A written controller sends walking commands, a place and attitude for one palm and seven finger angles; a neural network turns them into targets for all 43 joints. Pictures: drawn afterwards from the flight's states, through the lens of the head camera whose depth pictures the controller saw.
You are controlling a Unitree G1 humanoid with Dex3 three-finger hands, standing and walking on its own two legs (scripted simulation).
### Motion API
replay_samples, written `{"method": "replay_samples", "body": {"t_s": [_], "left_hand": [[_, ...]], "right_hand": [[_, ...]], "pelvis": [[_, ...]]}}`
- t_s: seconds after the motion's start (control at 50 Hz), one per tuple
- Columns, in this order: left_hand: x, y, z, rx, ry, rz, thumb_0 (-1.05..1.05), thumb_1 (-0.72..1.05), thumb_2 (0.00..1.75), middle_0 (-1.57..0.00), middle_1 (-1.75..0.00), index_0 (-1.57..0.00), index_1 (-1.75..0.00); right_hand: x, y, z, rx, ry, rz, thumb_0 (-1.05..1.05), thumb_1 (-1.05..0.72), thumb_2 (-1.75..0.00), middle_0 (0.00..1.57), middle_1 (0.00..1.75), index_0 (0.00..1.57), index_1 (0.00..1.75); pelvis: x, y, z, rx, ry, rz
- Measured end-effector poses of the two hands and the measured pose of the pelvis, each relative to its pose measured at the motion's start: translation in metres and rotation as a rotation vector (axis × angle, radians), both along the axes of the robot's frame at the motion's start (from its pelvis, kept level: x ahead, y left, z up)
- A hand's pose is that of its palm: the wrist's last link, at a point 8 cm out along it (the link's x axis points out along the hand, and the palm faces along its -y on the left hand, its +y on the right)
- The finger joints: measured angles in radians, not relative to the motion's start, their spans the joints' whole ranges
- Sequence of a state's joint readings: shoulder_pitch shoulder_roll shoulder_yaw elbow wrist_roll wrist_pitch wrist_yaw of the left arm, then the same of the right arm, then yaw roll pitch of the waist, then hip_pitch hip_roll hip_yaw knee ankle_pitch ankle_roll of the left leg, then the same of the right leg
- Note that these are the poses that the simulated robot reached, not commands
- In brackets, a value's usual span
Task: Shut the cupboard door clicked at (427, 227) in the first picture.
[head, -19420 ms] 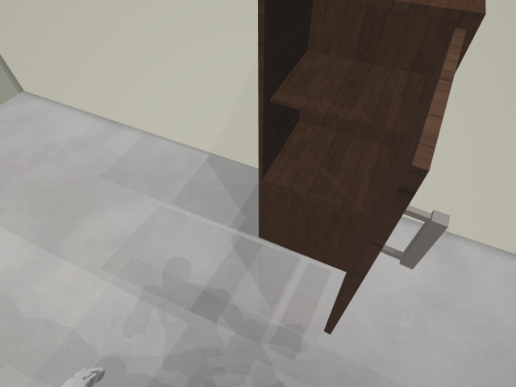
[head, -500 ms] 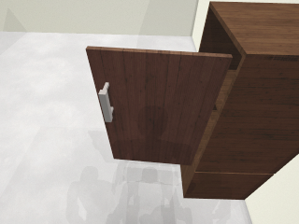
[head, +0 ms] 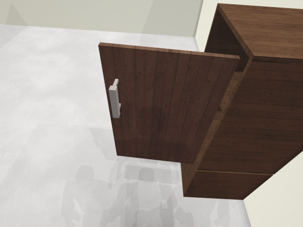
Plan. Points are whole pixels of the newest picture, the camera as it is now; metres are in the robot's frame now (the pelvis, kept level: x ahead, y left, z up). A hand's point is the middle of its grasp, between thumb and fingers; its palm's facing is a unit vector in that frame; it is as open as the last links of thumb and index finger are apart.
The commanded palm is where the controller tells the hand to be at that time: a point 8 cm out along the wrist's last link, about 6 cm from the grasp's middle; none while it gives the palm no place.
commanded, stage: come to a stop and stand still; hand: left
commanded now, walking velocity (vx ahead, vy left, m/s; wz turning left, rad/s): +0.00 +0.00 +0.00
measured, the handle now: (116, 98) +0.49 +0.15 +0.06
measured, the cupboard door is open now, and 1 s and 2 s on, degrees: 86 86 86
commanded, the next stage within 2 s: look again from close up in 0.50 s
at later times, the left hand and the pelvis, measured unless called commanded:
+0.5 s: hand out of the picture -0.04 +0.20 -0.18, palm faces +0.01 -0.98 -0.19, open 7.4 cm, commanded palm none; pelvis -0.02 +0.02 +0.00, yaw +0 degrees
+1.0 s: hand out of the picture -0.03 +0.17 -0.18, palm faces +0.01 -0.99 -0.15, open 7.4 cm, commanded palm none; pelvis -0.01 +0.01 +0.00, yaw +0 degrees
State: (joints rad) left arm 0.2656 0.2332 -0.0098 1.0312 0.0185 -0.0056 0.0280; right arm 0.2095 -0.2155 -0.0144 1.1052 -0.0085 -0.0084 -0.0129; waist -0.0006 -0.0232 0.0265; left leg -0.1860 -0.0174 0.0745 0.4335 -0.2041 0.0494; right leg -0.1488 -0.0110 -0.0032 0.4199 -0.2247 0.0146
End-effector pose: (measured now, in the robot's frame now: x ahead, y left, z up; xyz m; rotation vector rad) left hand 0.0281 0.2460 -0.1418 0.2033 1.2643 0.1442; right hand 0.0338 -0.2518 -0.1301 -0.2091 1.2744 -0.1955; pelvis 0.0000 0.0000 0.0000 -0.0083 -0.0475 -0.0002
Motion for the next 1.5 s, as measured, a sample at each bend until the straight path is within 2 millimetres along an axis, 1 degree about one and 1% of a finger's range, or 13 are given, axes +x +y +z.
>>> {"method": "replay_samples", "body": {"t_s": [0.14,0.28,0.4,0.52,0.66,0.82,1.0,1.16,1.3,1.4,1.5], "left_hand": [[-0.031,0.009,-0.002,-0.002,0.067,0.014,0.00,0.91,0.90,-0.20,-0.29,-0.20,-0.30],[-0.056,0.011,-0.003,-0.011,0.119,0.032,0.00,0.91,0.90,-0.20,-0.29,-0.20,-0.30],[-0.070,0.007,-0.005,-0.025,0.148,0.044,0.00,0.91,0.90,-0.20,-0.29,-0.20,-0.30],[-0.076,-0.001,-0.006,-0.041,0.161,0.051,0.00,0.91,0.90,-0.20,-0.29,-0.20,-0.30],[-0.077,-0.012,-0.007,-0.061,0.165,0.054,0.00,0.91,0.90,-0.20,-0.29,-0.20,-0.30],[-0.072,-0.022,-0.009,-0.078,0.158,0.048,0.00,0.91,0.90,-0.20,-0.29,-0.20,-0.30],[-0.064,-0.025,-0.009,-0.081,0.149,0.044,0.00,0.91,0.90,-0.20,-0.29,-0.20,-0.30],[-0.060,-0.025,-0.008,-0.077,0.152,0.044,0.00,0.91,0.90,-0.20,-0.29,-0.20,-0.30],[-0.056,-0.025,-0.010,-0.068,0.149,0.034,0.00,0.91,0.90,-0.20,-0.29,-0.20,-0.30],[-0.051,-0.018,-0.012,-0.055,0.112,0.043,0.00,0.91,0.90,-0.20,-0.29,-0.20,-0.30],[-0.043,-0.009,-0.010,-0.036,0.067,0.047,0.00,0.91,0.90,-0.20,-0.29,-0.20,-0.30]], "right_hand": [[-0.019,0.010,-0.001,0.006,0.040,-0.001,0.01,-0.90,-0.90,0.20,0.30,0.20,0.30],[-0.030,0.022,-0.004,0.024,0.062,-0.004,0.01,-0.90,-0.90,0.20,0.30,0.20,0.30],[-0.033,0.032,-0.006,0.040,0.067,-0.008,0.01,-0.90,-0.90,0.20,0.30,0.20,0.30],[-0.035,0.041,-0.009,0.057,0.069,-0.016,0.01,-0.90,-0.90,0.20,0.30,0.20,0.30],[-0.040,0.046,-0.011,0.073,0.078,-0.028,0.01,-0.91,-0.90,0.20,0.30,0.20,0.30],[-0.049,0.048,-0.011,0.080,0.098,-0.049,0.01,-0.91,-0.90,0.20,0.30,0.20,0.30],[-0.058,0.051,-0.012,0.090,0.124,-0.066,0.01,-0.91,-0.90,0.20,0.30,0.20,0.30],[-0.059,0.053,-0.013,0.095,0.134,-0.072,0.01,-0.91,-0.90,0.20,0.30,0.20,0.30],[-0.052,0.051,-0.014,0.091,0.125,-0.051,0.01,-0.91,-0.90,0.20,0.30,0.20,0.30],[-0.036,0.046,-0.017,0.075,0.056,-0.009,0.01,-0.91,-0.90,0.20,0.30,0.20,0.30],[-0.016,0.040,-0.016,0.065,-0.006,0.009,0.02,-0.92,-0.90,0.20,0.30,0.20,0.30]], "pelvis": [[-0.009,0.009,0.001,0.001,0.001,0.004],[-0.015,0.016,0.001,0.003,0.004,0.008],[-0.017,0.020,0.001,0.005,0.007,0.009],[-0.018,0.021,0.001,0.007,0.010,0.008],[-0.017,0.020,0.001,0.006,0.013,0.004],[-0.015,0.017,0.001,0.005,0.014,0.000],[-0.013,0.015,0.001,0.005,0.021,-0.004],[-0.009,0.014,0.001,0.005,0.024,-0.006],[-0.008,0.014,-0.001,-0.004,0.025,-0.001],[-0.007,0.016,-0.006,-0.008,0.018,0.020],[-0.005,0.017,-0.007,-0.002,0.013,0.020]]}}
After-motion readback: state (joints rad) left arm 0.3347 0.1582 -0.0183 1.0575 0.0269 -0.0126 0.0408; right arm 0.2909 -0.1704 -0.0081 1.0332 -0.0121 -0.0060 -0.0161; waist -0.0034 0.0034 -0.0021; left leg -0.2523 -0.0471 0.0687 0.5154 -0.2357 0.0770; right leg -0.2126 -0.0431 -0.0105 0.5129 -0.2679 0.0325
